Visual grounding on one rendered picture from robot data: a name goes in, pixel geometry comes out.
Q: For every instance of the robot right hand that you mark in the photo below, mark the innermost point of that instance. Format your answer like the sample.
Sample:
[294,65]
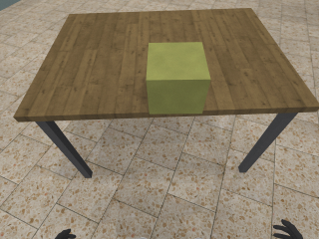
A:
[288,228]

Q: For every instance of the carton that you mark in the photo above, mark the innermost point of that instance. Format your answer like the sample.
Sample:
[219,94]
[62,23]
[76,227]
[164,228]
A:
[177,78]

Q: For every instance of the robot left hand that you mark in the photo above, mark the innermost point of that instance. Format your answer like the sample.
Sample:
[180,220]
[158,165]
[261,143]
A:
[65,234]

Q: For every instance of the table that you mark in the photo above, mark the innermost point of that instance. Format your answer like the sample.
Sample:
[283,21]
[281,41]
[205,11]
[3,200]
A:
[96,69]

